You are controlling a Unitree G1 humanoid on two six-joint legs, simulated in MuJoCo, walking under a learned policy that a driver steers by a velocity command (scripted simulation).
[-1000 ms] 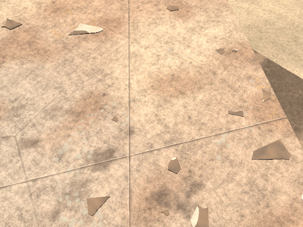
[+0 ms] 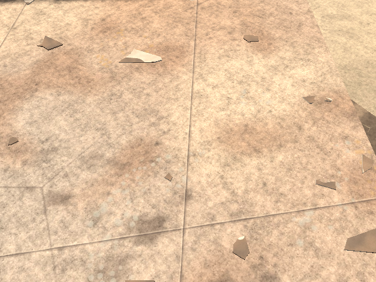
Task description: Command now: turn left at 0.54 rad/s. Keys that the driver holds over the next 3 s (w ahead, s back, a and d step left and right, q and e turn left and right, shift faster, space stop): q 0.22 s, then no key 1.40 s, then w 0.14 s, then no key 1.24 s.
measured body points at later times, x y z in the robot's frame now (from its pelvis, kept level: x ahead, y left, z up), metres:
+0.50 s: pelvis +0.01 +0.03 -0.01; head +0.03 +0.04 +0.44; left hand +0.09 +0.33 -0.11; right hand +0.24 -0.19 -0.09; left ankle +0.01 +0.13 -0.74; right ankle +0.05 -0.11 -0.73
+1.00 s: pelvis +0.03 +0.01 -0.01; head +0.04 +0.01 +0.44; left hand +0.12 +0.28 -0.11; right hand +0.22 -0.21 -0.11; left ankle +0.01 +0.13 -0.74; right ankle +0.05 -0.11 -0.74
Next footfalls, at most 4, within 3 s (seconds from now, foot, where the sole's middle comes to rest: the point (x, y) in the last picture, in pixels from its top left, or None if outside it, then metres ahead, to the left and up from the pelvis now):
0.08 left None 0.05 0.14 -0.78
0.52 right None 0.08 -0.10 -0.78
1.92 left None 0.11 0.16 -0.78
2.22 right None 0.18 -0.08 -0.78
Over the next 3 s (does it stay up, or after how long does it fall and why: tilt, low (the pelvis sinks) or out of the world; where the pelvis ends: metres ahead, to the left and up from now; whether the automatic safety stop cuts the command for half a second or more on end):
stays up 0.11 0.04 0.00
